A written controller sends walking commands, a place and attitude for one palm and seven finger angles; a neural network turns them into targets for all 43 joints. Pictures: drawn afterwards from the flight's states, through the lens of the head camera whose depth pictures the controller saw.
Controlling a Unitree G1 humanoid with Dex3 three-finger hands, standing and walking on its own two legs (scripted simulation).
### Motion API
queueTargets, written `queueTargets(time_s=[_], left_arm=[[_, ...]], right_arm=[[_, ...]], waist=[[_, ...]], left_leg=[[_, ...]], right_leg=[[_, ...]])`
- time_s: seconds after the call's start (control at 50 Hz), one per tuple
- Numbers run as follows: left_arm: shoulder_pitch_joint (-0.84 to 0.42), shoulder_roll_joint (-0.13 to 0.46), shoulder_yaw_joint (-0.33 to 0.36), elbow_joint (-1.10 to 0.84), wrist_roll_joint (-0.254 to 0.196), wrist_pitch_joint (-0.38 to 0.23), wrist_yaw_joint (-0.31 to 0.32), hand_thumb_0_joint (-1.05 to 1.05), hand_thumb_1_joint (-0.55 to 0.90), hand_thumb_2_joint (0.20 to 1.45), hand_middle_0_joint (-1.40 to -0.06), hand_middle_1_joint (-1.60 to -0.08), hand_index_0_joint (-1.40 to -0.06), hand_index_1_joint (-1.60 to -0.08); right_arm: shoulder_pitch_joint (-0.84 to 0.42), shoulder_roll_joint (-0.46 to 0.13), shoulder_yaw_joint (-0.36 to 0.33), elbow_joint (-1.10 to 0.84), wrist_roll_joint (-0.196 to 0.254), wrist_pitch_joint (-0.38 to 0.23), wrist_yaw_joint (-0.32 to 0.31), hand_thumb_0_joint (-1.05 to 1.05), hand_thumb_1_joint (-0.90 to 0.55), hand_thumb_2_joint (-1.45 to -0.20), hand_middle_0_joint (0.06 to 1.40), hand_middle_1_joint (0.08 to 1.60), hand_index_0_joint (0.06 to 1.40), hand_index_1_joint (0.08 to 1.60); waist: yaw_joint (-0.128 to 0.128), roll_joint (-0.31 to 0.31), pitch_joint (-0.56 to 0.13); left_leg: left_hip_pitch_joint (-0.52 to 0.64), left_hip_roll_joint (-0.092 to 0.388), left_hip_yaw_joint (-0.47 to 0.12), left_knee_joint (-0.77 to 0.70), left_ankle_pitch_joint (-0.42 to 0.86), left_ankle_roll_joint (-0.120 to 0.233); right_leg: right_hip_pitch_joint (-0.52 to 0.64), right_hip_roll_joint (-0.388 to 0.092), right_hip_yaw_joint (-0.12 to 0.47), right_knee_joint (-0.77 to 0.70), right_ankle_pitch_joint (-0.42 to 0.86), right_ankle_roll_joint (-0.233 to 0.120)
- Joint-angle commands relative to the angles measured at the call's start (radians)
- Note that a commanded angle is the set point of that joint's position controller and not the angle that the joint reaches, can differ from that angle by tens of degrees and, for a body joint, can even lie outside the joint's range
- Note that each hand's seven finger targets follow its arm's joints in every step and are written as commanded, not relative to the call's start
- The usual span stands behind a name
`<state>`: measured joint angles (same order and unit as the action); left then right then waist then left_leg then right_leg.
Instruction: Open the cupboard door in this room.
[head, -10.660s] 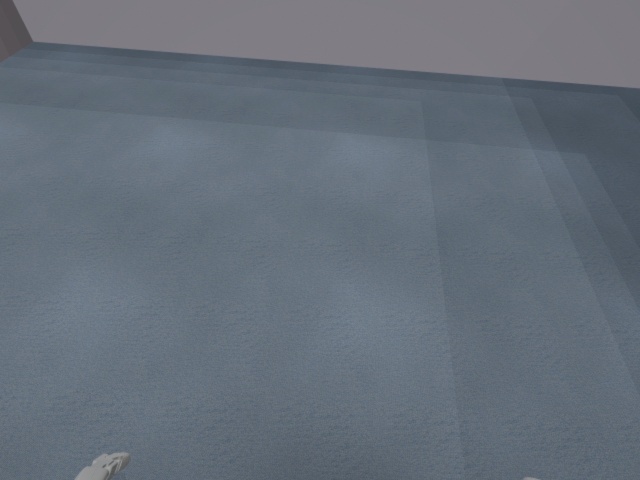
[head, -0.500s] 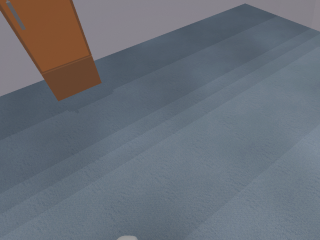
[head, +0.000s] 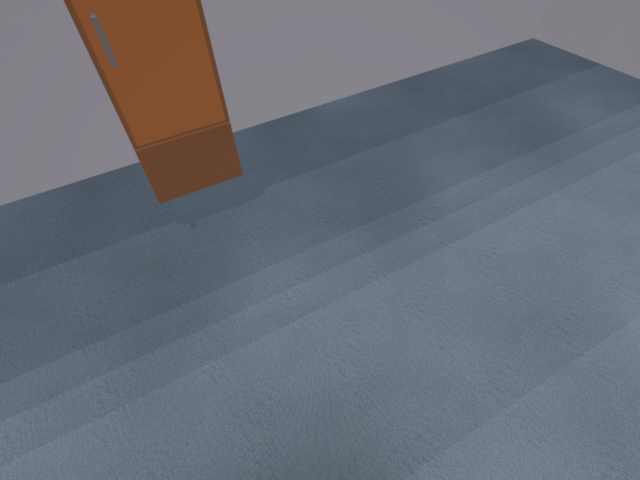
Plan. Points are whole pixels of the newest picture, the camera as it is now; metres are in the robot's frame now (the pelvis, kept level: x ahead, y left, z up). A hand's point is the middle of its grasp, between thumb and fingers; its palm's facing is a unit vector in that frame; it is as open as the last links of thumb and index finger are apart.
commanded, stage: turn or walk to find it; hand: left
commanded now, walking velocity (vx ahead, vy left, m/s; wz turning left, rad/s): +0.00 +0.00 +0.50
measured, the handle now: (103, 40) +1.39 +0.84 +0.00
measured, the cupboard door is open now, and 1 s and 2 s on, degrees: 0 0 0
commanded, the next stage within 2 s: stand and wait in 0.96 s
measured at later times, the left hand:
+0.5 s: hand out of the picture -0.03 +0.27 -0.17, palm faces +0.26 -0.94 -0.24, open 7.4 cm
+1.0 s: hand out of the picture -0.03 +0.16 -0.14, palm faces +0.44 -0.86 -0.26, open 7.3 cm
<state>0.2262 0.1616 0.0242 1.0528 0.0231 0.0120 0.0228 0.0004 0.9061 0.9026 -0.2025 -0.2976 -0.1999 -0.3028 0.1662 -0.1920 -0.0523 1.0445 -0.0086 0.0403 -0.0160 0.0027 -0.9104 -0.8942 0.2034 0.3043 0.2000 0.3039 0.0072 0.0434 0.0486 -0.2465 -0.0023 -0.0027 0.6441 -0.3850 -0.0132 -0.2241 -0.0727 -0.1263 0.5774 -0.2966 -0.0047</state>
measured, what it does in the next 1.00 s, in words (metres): steps on the spot, turning left: left foot, then right foot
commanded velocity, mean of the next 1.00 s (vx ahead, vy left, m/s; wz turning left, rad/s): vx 0.18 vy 0.00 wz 0.37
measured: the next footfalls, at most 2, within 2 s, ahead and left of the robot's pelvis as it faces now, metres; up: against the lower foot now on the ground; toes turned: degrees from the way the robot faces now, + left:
left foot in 0.32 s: -0.02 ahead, +0.15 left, +0.00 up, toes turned +15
right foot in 0.82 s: +0.07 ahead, -0.07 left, +0.00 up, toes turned +15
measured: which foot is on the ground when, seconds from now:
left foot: up 0.00-0.30, down 0.32-0.82, up 0.84-1.00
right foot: down 0.00-0.32, up 0.34-0.80, down 0.82-1.00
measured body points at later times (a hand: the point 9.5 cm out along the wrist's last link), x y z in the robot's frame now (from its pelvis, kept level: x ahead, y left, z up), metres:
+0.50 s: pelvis -0.05 +0.05 +0.00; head -0.02 +0.07 +0.45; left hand -0.04 +0.32 -0.15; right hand +0.05 -0.18 -0.14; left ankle -0.06 +0.14 -0.73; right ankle -0.03 -0.10 -0.66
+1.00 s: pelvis +0.04 +0.00 +0.02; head +0.05 -0.05 +0.47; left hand -0.05 +0.21 -0.12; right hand +0.15 -0.23 -0.15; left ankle -0.02 +0.16 -0.63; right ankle +0.03 -0.08 -0.73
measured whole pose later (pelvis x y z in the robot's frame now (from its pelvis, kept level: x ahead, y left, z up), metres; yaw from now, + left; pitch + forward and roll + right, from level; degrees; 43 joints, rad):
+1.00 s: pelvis +0.04 +0.00 +0.02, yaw +24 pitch -1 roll +4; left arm 0.36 0.13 0.03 1.03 0.02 -0.05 0.01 0.00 0.91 0.90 -0.20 -0.30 -0.20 -0.30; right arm 0.31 -0.24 -0.09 1.04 -0.04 0.02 0.02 0.01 -0.91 -0.89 0.20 0.30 0.20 0.30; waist -0.01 0.03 0.00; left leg -0.55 0.01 -0.03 1.15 -0.21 0.00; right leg -0.08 -0.05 -0.15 0.38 -0.28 -0.05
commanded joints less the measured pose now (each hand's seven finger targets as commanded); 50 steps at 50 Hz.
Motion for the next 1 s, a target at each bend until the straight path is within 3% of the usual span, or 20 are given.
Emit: queueTargets(time_s=[0.0, 0.08, 0.2, 0.26, 0.28, 0.3, 0.32, 0.34, 0.36, 0.44, 0.5, 0.64, 0.7, 0.76, 0.78, 0.8, 0.82, 0.86, 0.9, 0.98], left_arm=[[0.039, 0.204, 0.057, -0.07, 0.002, -0.013, 0.015, 0.0, 0.9, 0.9, -0.2, -0.3, -0.2, -0.3], [-0.02, 0.198, 0.058, -0.113, 0.006, -0.017, 0.015, 0.0, 0.9, 0.9, -0.2, -0.3, -0.2, -0.3], [0.029, 0.243, 0.079, -0.114, 0.013, -0.009, 0.015, 0.0, 0.9, 0.9, -0.2, -0.3, -0.2, -0.3], [0.009, 0.241, 0.079, -0.121, 0.0, 0.001, 0.009, 0.0, 0.9, 0.9, -0.2, -0.3, -0.2, -0.3], [-0.001, 0.214, 0.075, -0.131, -0.01, 0.009, 0.006, 0.0, 0.9, 0.9, -0.2, -0.3, -0.2, -0.3], [-0.006, 0.144, 0.064, -0.167, -0.017, 0.017, -0.001, 0.0, 0.9, 0.9, -0.2, -0.3, -0.2, -0.3], [-0.089, 0.133, 0.049, -0.198, -0.006, 0.027, -0.001, 0.0, 0.9, 0.9, -0.2, -0.3, -0.2, -0.3], [-0.105, 0.14, 0.057, -0.208, -0.007, 0.029, -0.007, 0.0, 0.9, 0.9, -0.2, -0.3, -0.2, -0.3], [-0.119, 0.127, 0.062, -0.191, 0.0, 0.035, -0.004, 0.0, 0.9, 0.9, -0.2, -0.3, -0.2, -0.3], [-0.07, 0.146, 0.063, -0.145, -0.005, 0.024, -0.015, 0.0, 0.9, 0.9, -0.2, -0.3, -0.2, -0.3], [-0.07, 0.14, 0.055, -0.144, -0.003, 0.015, -0.019, 0.0, 0.9, 0.9, -0.2, -0.3, -0.2, -0.3], [-0.179, 0.133, 0.047, -0.204, 0.001, -0.015, -0.041, 0.0, 0.9, 0.9, -0.2, -0.3, -0.2, -0.3], [-0.132, 0.117, 0.044, -0.2, -0.003, -0.023, -0.046, 0.0, 0.9, 0.9, -0.2, -0.3, -0.2, -0.3], [0.081, 0.126, 0.054, -0.127, 0.0, -0.033, -0.048, 0.0, 0.9, 0.9, -0.2, -0.3, -0.2, -0.3], [0.186, 0.179, 0.067, -0.097, 0.011, -0.044, -0.038, 0.0, 0.9, 0.9, -0.2, -0.3, -0.2, -0.3], [0.263, 0.268, 0.082, -0.084, 0.023, -0.049, -0.021, 0.0, 0.9, 0.9, -0.2, -0.3, -0.2, -0.3], [0.24, 0.27, 0.073, -0.097, 0.001, -0.048, -0.01, 0.0, 0.9, 0.9, -0.2, -0.3, -0.2, -0.3], [0.114, 0.214, 0.062, -0.112, -0.002, -0.07, -0.007, 0.0, 0.9, 0.9, -0.2, -0.3, -0.2, -0.3], [0.084, 0.131, 0.036, -0.1, -0.005, -0.087, -0.01, 0.0, 0.9, 0.9, -0.2, -0.3, -0.2, -0.3], [0.21, 0.061, 0.01, -0.034, -0.006, -0.101, -0.008, 0.0, 0.9, 0.9, -0.2, -0.3, -0.2, -0.3]], right_arm=[[-0.033, -0.114, -0.039, -0.08, -0.006, 0.007, 0.013, 0.0, -0.9, -0.9, 0.2, 0.3, 0.2, 0.3], [0.038, -0.085, -0.037, -0.063, -0.006, 0.014, 0.029, 0.0, -0.9, -0.9, 0.2, 0.3, 0.2, 0.3], [-0.006, -0.068, -0.026, -0.109, -0.001, -0.004, 0.03, 0.0, -0.9, -0.9, 0.2, 0.3, 0.2, 0.3], [0.096, -0.081, -0.026, -0.089, -0.003, -0.017, 0.026, 0.0, -0.9, -0.9, 0.2, 0.3, 0.2, 0.3], [0.14, -0.118, -0.034, -0.079, -0.005, -0.025, 0.027, 0.0, -0.9, -0.9, 0.2, 0.3, 0.2, 0.3], [0.163, -0.216, -0.057, -0.088, -0.014, -0.033, 0.022, 0.0, -0.9, -0.9, 0.2, 0.3, 0.2, 0.3], [0.196, -0.27, -0.066, -0.086, -0.015, -0.025, 0.015, 0.0, -0.9, -0.9, 0.2, 0.3, 0.2, 0.3], [0.177, -0.271, -0.063, -0.089, -0.02, -0.025, 0.013, 0.0, -0.9, -0.9, 0.2, 0.3, 0.2, 0.3], [0.142, -0.237, -0.058, -0.091, -0.02, -0.031, 0.003, 0.0, -0.9, -0.9, 0.2, 0.3, 0.2, 0.3], [0.07, -0.183, -0.033, -0.118, -0.014, -0.043, -0.007, 0.0, -0.9, -0.9, 0.2, 0.3, 0.2, 0.3], [0.139, -0.18, -0.036, -0.109, -0.013, -0.052, -0.004, 0.0, -0.9, -0.9, 0.2, 0.3, 0.2, 0.3], [0.213, -0.184, -0.045, -0.09, -0.021, -0.066, 0.002, 0.0, -0.9, -0.9, 0.2, 0.3, 0.2, 0.3], [0.166, -0.192, -0.046, -0.1, -0.023, -0.065, 0.004, 0.0, -0.9, -0.9, 0.2, 0.3, 0.2, 0.3], [0.087, -0.172, -0.045, -0.107, -0.02, -0.058, 0.006, 0.0, -0.9, -0.9, 0.2, 0.3, 0.2, 0.3], [0.08, -0.117, -0.037, -0.116, -0.013, -0.06, 0.007, 0.0, -0.9, -0.9, 0.2, 0.3, 0.2, 0.3], [0.06, -0.043, -0.018, -0.152, -0.007, -0.067, 0.012, 0.0, -0.9, -0.9, 0.2, 0.3, 0.2, 0.3], [0.002, -0.104, -0.029, -0.178, -0.017, -0.064, 0.022, 0.0, -0.9, -0.9, 0.2, 0.3, 0.2, 0.3], [0.037, -0.114, -0.044, -0.135, -0.027, -0.049, 0.038, 0.0, -0.9, -0.9, 0.2, 0.3, 0.2, 0.3], [0.121, -0.073, -0.04, -0.079, -0.03, -0.039, 0.047, 0.0, -0.9, -0.9, 0.2, 0.3, 0.2, 0.3], [0.149, -0.038, -0.029, -0.043, -0.023, -0.037, 0.041, 0.0, -0.9, -0.9, 0.2, 0.3, 0.2, 0.3]], waist=[[0.026, -0.25, 0.07], [-0.009, -0.184, 0.009], [0.04, -0.226, -0.046], [-0.009, -0.163, -0.098], [-0.039, -0.033, -0.106], [-0.051, 0.28, -0.071], [-0.079, 0.28, -0.044], [-0.066, 0.18, -0.031], [-0.055, 0.248, -0.032], [-0.012, 0.096, -0.047], [-0.037, 0.05, -0.107], [-0.082, 0.082, -0.019], [-0.048, 0.112, -0.013], [0.055, 0.044, -0.027], [0.099, -0.119, -0.051], [0.134, -0.403, -0.037], [0.118, -0.306, 0.05], [0.036, -0.214, 0.159], [-0.018, -0.128, 0.15], [-0.009, -0.186, 0.081]], left_leg=[[-0.224, 0.026, -0.043, 0.452, -0.101, 0.003], [-0.205, 0.042, 0.01, 0.452, -0.041, -0.025], [-0.156, 0.056, 0.077, 0.158, -0.097, -0.034], [0.017, 0.037, 0.109, -0.11, 0.1, -0.027], [0.113, 0.08, 0.03, -0.225, 0.188, -0.01], [0.162, 0.31, -0.327, -0.339, 0.33, 0.083], [0.077, 0.407, -0.401, -0.397, 0.366, 0.158], [0.014, 0.412, -0.375, -0.402, 0.282, 0.191], [0.013, 0.333, -0.344, -0.404, 0.265, 0.151], [0.079, 0.231, -0.219, -0.352, 0.422, 0.131], [0.181, 0.232, -0.249, -0.372, 0.256, 0.152], [0.182, 0.262, -0.4, -0.433, -0.011, 0.216], [0.05, 0.228, -0.384, -0.422, -0.058, 0.2], [-0.212, 0.123, -0.279, -0.272, -0.177, 0.132], [-0.381, 0.034, -0.199, -0.084, -0.204, 0.086], [-0.568, -0.074, -0.04, 0.237, -0.225, 0.036], [-0.584, -0.003, -0.074, 0.373, -0.163, 0.033], [-0.524, 0.053, -0.087, 0.506, 0.015, 0.032], [-0.457, 0.064, -0.061, 0.542, 0.163, 0.015], [-0.451, 0.042, -0.014, 0.535, 0.278, -0.009]], right_leg=[[-0.06, -0.318, 0.293, -0.355, 0.059, -0.151], [-0.021, -0.266, 0.11, -0.301, 0.1, -0.101], [0.074, -0.317, 0.08, -0.216, 0.227, -0.131], [0.021, -0.284, -0.007, -0.064, 0.238, -0.058], [-0.077, -0.237, -0.042, 0.062, 0.135, -0.009], [-0.32, -0.091, -0.079, 0.28, -0.191, 0.073], [-0.337, -0.055, 0.007, 0.431, -0.32, 0.076], [-0.314, -0.067, 0.059, 0.501, -0.275, 0.06], [-0.352, -0.062, 0.094, 0.535, -0.217, 0.065], [-0.346, -0.038, 0.109, 0.58, -0.066, 0.08], [-0.36, -0.024, 0.106, 0.533, -0.055, 0.09], [-0.372, -0.016, 0.105, 0.29, -0.144, 0.081], [-0.198, 0.009, 0.078, 0.124, -0.139, 0.069], [0.187, 0.047, 0.027, -0.106, -0.006, 0.062], [0.366, -0.054, 0.141, -0.223, -0.105, 0.039], [0.416, -0.337, 0.504, -0.385, -0.39, -0.039], [0.234, -0.442, 0.664, -0.502, -0.563, -0.094], [0.021, -0.393, 0.598, -0.548, -0.583, -0.078], [0.01, -0.273, 0.32, -0.489, -0.279, -0.028], [0.146, -0.158, 0.074, -0.417, 0.218, 0.023]])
